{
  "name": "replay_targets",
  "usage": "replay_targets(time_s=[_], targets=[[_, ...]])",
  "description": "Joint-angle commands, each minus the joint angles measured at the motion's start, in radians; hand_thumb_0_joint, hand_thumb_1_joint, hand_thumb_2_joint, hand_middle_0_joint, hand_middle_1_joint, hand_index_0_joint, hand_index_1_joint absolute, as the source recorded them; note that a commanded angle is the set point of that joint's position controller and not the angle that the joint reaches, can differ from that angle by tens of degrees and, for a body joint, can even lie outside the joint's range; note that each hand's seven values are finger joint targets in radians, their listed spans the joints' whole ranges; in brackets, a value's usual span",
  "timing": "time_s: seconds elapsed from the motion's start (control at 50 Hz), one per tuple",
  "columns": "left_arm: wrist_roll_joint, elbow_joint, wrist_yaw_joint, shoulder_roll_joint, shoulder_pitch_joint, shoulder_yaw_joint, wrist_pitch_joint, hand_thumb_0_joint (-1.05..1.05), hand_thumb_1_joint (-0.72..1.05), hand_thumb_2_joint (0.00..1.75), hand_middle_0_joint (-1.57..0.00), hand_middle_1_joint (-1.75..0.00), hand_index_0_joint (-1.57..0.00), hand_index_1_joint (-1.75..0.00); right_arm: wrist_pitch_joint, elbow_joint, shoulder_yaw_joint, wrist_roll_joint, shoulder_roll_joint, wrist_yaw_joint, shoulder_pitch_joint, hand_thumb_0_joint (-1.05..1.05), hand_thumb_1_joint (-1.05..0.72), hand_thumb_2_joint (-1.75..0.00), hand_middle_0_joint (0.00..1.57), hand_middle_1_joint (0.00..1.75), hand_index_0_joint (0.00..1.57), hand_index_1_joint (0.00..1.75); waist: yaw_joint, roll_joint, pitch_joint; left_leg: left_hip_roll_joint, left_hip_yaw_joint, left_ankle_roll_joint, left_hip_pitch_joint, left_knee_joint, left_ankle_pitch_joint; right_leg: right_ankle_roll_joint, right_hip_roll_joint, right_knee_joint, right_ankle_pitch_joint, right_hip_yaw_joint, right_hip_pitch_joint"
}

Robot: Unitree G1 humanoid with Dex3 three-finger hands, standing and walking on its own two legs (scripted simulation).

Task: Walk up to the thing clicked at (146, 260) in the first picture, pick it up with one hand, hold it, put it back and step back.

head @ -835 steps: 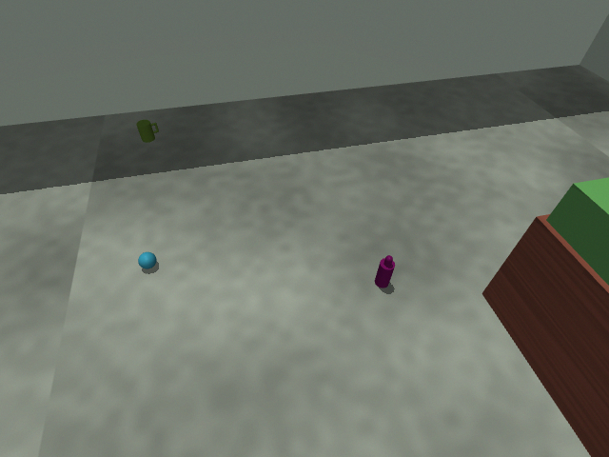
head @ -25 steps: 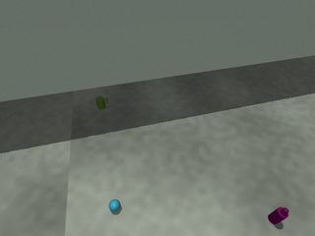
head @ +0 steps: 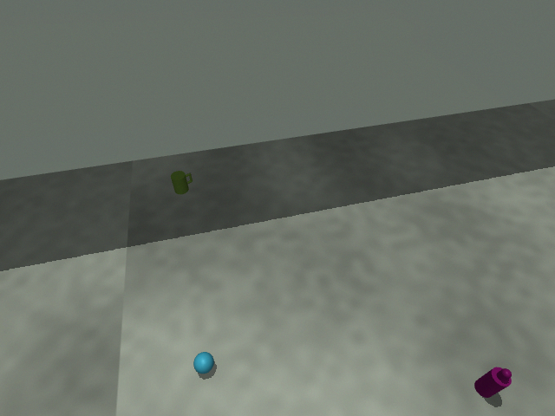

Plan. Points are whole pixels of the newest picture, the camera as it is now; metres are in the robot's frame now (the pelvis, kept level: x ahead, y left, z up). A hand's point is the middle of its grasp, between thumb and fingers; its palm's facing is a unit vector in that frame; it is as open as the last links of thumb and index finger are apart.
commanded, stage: stand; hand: left
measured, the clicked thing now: (203, 362) +0.47 +0.24 -0.75
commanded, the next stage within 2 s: walk up in 0.72 s
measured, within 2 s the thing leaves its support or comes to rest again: neither
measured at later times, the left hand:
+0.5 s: hand out of the picture +0.07 +0.26 -0.15, palm faces -0.01 -0.93 -0.36, open 7.4 cm
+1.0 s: hand out of the picture +0.06 +0.30 -0.17, palm faces -0.01 -0.94 -0.34, open 7.4 cm
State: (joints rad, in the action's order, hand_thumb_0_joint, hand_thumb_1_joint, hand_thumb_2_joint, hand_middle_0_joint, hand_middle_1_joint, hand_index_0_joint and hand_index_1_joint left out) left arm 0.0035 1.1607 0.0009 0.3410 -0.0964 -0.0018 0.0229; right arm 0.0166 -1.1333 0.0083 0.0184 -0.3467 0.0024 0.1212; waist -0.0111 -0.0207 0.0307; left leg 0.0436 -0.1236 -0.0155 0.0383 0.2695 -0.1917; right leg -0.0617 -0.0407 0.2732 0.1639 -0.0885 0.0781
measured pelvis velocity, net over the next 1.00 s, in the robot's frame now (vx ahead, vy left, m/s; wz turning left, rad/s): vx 0.02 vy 0.04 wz -0.02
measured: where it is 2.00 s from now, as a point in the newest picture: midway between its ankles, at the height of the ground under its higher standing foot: outside the picture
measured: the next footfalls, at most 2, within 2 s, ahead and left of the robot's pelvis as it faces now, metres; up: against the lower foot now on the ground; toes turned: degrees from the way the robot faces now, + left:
left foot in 1.00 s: +0.12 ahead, +0.18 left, +0.00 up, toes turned -1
right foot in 1.30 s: +0.08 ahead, -0.11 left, +0.00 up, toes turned -4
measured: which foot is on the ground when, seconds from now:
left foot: down 0.00-0.78, up 0.80-0.98, down 1.00-1.00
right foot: down 0.00-1.00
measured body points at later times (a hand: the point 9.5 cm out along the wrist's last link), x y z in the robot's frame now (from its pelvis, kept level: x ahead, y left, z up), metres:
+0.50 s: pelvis +0.00 +0.00 +0.00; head +0.00 -0.01 +0.45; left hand +0.07 +0.31 -0.13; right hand +0.07 -0.29 -0.14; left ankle -0.03 +0.12 -0.75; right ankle -0.01 -0.07 -0.75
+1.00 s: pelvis +0.02 +0.04 -0.01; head +0.04 +0.05 +0.44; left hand +0.06 +0.35 -0.15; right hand +0.09 -0.29 -0.12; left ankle +0.08 +0.17 -0.75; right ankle +0.00 -0.07 -0.75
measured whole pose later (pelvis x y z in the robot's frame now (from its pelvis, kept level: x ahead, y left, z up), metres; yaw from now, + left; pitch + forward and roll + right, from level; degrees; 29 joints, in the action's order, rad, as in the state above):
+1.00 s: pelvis +0.02 +0.04 -0.01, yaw -1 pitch -4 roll -2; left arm 0.03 1.05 0.02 0.38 -0.22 -0.05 0.00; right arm 0.02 -1.03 -0.05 0.04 -0.39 0.02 0.18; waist 0.03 -0.01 0.10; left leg 0.07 0.01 -0.01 0.26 0.53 -0.30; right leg -0.03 -0.03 0.40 0.26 -0.06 0.08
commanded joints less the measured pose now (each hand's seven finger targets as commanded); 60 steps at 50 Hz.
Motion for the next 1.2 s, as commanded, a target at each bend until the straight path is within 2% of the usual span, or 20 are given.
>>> replay_targets(time_s=[0.0, 0.54, 0.68, 0.7, 0.72, 0.74, 0.76, 0.78, 0.8, 0.82, 0.88, 0.92, 0.96, 0.98, 1.0, 1.02, 1.04, 1.06, 1.1, 1.18], targets=[[0.0, -0.062, -0.019, 0.219, 0.049, -0.038, 0.025, 0.0, 0.9, 0.9, -0.2, -0.3, -0.2, -0.3, 0.016, 0.055, -0.037, -0.004, -0.204, -0.014, -0.04, 0.0, -0.9, -0.9, 0.2, 0.3, 0.2, 0.3, 0.004, 0.02, -0.065, 0.139, 0.131, 0.03, 0.0, -0.035, 0.11, 0.041, 0.196, -0.042, -0.245, 0.177, -0.012], [-0.001, -0.056, -0.017, 0.218, 0.043, -0.038, 0.022, 0.0, 0.9, 0.9, -0.2, -0.3, -0.2, -0.3, 0.016, 0.052, -0.033, -0.005, -0.204, -0.014, -0.033, 0.0, -0.9, -0.9, 0.2, 0.3, 0.2, 0.3, 0.005, 0.019, -0.035, 0.133, 0.147, 0.033, 0.026, -0.043, 0.089, 0.036, 0.195, -0.049, -0.187, 0.176, 0.001], [0.002, -0.057, -0.017, 0.215, 0.041, -0.036, 0.024, 0.0, 0.9, 0.9, -0.2, -0.3, -0.2, -0.3, 0.018, 0.056, -0.033, -0.005, -0.205, -0.014, -0.046, 0.0, -0.9, -0.9, 0.2, 0.3, 0.2, 0.3, 0.006, 0.012, -0.068, 0.139, 0.145, 0.036, -0.001, -0.035, 0.126, 0.033, 0.198, -0.042, -0.234, 0.174, -0.01], [0.015, -0.089, -0.004, 0.261, -0.014, -0.074, 0.03, 0.0, 0.9, 0.9, -0.2, -0.3, -0.2, -0.3, 0.019, 0.081, -0.068, 0.007, -0.237, -0.006, -0.003, 0.0, -0.9, -0.9, 0.2, 0.3, 0.2, 0.3, 0.024, 0.092, -0.09, 0.073, 0.075, 0.065, 0.008, 0.069, -0.097, 0.026, 0.16, -0.034, 0.004, 0.201, -0.042], [0.024, -0.08, -0.003, 0.275, -0.045, -0.083, 0.028, 0.0, 0.9, 0.9, -0.2, -0.3, -0.2, -0.3, 0.016, 0.089, -0.07, 0.013, -0.229, -0.001, -0.015, 0.0, -0.9, -0.9, 0.2, 0.3, 0.2, 0.3, 0.036, 0.113, -0.058, 0.042, 0.04, 0.066, 0.101, 0.139, -0.204, -0.004, 0.194, -0.067, 0.185, 0.26, -0.06], [0.031, -0.087, -0.002, 0.297, -0.067, -0.098, 0.026, 0.0, 0.9, 0.9, -0.2, -0.3, -0.2, -0.3, 0.012, 0.1, -0.069, 0.015, -0.214, 0.001, -0.023, 0.0, -0.9, -0.9, 0.2, 0.3, 0.2, 0.3, 0.052, 0.135, -0.015, 0.008, 0.014, 0.062, 0.214, 0.199, -0.285, -0.055, 0.239, -0.101, 0.352, 0.331, -0.084], [0.037, -0.096, -0.003, 0.315, -0.094, -0.112, 0.024, 0.0, 0.9, 0.9, -0.2, -0.3, -0.2, -0.3, 0.009, 0.117, -0.07, 0.018, -0.202, 0.004, -0.039, 0.0, -0.9, -0.9, 0.2, 0.3, 0.2, 0.3, 0.077, 0.15, 0.046, -0.012, 0.024, 0.057, 0.339, 0.298, -0.367, -0.12, 0.303, -0.128, 0.434, 0.413, -0.094], [0.039, -0.11, -0.005, 0.32, -0.106, -0.121, 0.025, 0.0, 0.9, 0.9, -0.2, -0.3, -0.2, -0.3, 0.005, 0.137, -0.079, 0.025, -0.205, 0.006, -0.063, 0.0, -0.9, -0.9, 0.2, 0.3, 0.2, 0.3, 0.094, 0.148, 0.115, 0.014, 0.102, 0.054, 0.432, 0.433, -0.386, -0.178, 0.374, -0.162, 0.43, 0.496, -0.056], [0.036, -0.133, -0.007, 0.305, -0.098, -0.118, 0.028, 0.0, 0.9, 0.9, -0.2, -0.3, -0.2, -0.3, 0.006, 0.15, -0.082, 0.024, -0.208, 0.007, -0.055, 0.0, -0.9, -0.9, 0.2, 0.3, 0.2, 0.3, 0.087, 0.106, 0.136, 0.033, 0.15, 0.045, 0.466, 0.497, -0.354, -0.213, 0.395, -0.15, 0.303, 0.494, -0.053], [0.027, -0.151, -0.009, 0.286, -0.094, -0.112, 0.031, 0.0, 0.9, 0.9, -0.2, -0.3, -0.2, -0.3, 0.008, 0.154, -0.086, 0.02, -0.21, 0.009, -0.035, 0.0, -0.9, -0.9, 0.2, 0.3, 0.2, 0.3, 0.074, 0.071, 0.126, 0.038, 0.174, 0.035, 0.457, 0.534, -0.338, -0.213, 0.378, -0.135, 0.176, 0.452, -0.047], [0.026, -0.21, -0.001, 0.269, -0.024, -0.104, 0.031, 0.0, 0.9, 0.9, -0.2, -0.3, -0.2, -0.3, 0.013, 0.168, -0.096, 0.016, -0.218, 0.011, 0.031, 0.0, -0.9, -0.9, 0.2, 0.3, 0.2, 0.3, 0.024, 0.09, 0.025, 0.058, 0.178, 0.012, 0.358, 0.465, -0.26, -0.162, 0.318, -0.084, -0.029, 0.31, -0.053], [0.029, -0.236, 0.006, 0.253, 0.014, -0.094, 0.019, 0.0, 0.9, 0.9, -0.2, -0.3, -0.2, -0.3, 0.017, 0.169, -0.095, 0.014, -0.197, 0.007, 0.051, 0.0, -0.9, -0.9, 0.2, 0.3, 0.2, 0.3, 0.001, 0.093, -0.003, 0.041, 0.138, 0.008, 0.196, 0.281, -0.171, -0.116, 0.261, 0.0, -0.139, 0.204, 0.038], [0.016, -0.247, 0.009, 0.23, 0.056, -0.085, -0.004, 0.0, 0.9, 0.9, -0.2, -0.3, -0.2, -0.3, 0.023, 0.122, -0.111, 0.018, -0.201, -0.01, 0.163, 0.0, -0.9, -0.9, 0.2, 0.3, 0.2, 0.3, -0.05, 0.049, -0.026, -0.003, 0.086, -0.005, -0.01, 0.094, 0.096, -0.04, 0.17, 0.165, -0.102, 0.099, 0.163], [0.004, -0.248, 0.01, 0.182, 0.029, -0.072, -0.013, 0.0, 0.9, 0.9, -0.2, -0.3, -0.2, -0.3, 0.027, 0.117, -0.124, 0.027, -0.251, -0.023, 0.181, 0.0, -0.9, -0.9, 0.2, 0.3, 0.2, 0.3, -0.048, -0.06, -0.033, 0.083, 0.202, 0.02, -0.04, 0.006, 0.147, 0.009, 0.097, 0.281, -0.037, 0.046, 0.219], [0.001, -0.236, 0.012, 0.145, -0.038, -0.064, -0.032, 0.0, 0.9, 0.9, -0.2, -0.3, -0.2, -0.3, 0.035, 0.145, -0.131, 0.032, -0.312, -0.033, 0.142, 0.0, -0.9, -0.9, 0.2, 0.3, 0.2, 0.3, -0.017, -0.199, -0.026, 0.273, 0.48, 0.092, 0.011, -0.091, 0.059, 0.058, 0.022, 0.384, 0.287, 0.057, 0.28], [0.006, -0.198, 0.005, 0.239, -0.103, -0.099, -0.052, 0.0, 0.9, 0.9, -0.2, -0.3, -0.2, -0.3, 0.035, 0.175, -0.136, 0.024, -0.364, -0.036, 0.073, 0.0, -0.9, -0.9, 0.2, 0.3, 0.2, 0.3, 0.001, -0.139, -0.015, 0.352, 0.569, 0.211, 0.196, -0.088, -0.178, 0.055, 0.058, 0.502, 0.429, 0.162, 0.172], [0.007, -0.186, 0.008, 0.268, -0.113, -0.103, -0.056, 0.0, 0.9, 0.9, -0.2, -0.3, -0.2, -0.3, 0.036, 0.183, -0.134, 0.021, -0.349, -0.039, 0.028, 0.0, -0.9, -0.9, 0.2, 0.3, 0.2, 0.3, 0.014, -0.106, 0.019, 0.345, 0.56, 0.243, 0.232, -0.078, -0.202, 0.049, 0.067, 0.568, 0.435, 0.169, 0.169], [0.007, -0.185, 0.01, 0.248, -0.121, -0.1, -0.057, 0.0, 0.9, 0.9, -0.2, -0.3, -0.2, -0.3, 0.04, 0.191, -0.122, 0.021, -0.325, -0.04, 0.007, 0.0, -0.9, -0.9, 0.2, 0.3, 0.2, 0.3, 0.026, -0.11, 0.018, 0.324, 0.517, 0.244, 0.186, -0.052, -0.137, 0.045, 0.066, 0.593, 0.416, 0.199, 0.217], [0.004, -0.169, 0.012, 0.243, -0.113, -0.102, -0.056, 0.0, 0.9, 0.9, -0.2, -0.3, -0.2, -0.3, 0.046, 0.197, -0.115, 0.021, -0.301, -0.04, 0.015, 0.0, -0.9, -0.9, 0.2, 0.3, 0.2, 0.3, 0.014, -0.117, 0.004, 0.259, 0.405, 0.195, 0.167, -0.021, -0.097, 0.041, 0.062, 0.588, 0.372, 0.225, 0.237], [0.004, -0.17, 0.011, 0.218, -0.08, -0.091, -0.041, 0.0, 0.9, 0.9, -0.2, -0.3, -0.2, -0.3, 0.04, 0.195, -0.111, 0.021, -0.303, -0.029, 0.02, 0.0, -0.9, -0.9, 0.2, 0.3, 0.2, 0.3, -0.002, -0.156, -0.033, 0.229, 0.309, 0.189, 0.108, 0.072, 0.166, 0.065, 0.068, 0.404, 0.332, 0.155, 0.194]])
